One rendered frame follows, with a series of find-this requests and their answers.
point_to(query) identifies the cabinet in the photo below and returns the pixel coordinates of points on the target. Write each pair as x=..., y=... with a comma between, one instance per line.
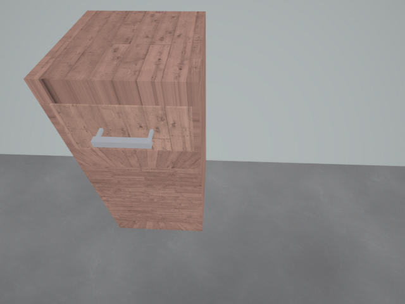
x=147, y=58

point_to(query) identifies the handle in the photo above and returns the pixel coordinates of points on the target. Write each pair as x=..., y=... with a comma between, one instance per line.
x=122, y=142

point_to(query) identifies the drawer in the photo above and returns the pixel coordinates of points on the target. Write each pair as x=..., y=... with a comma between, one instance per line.
x=172, y=125

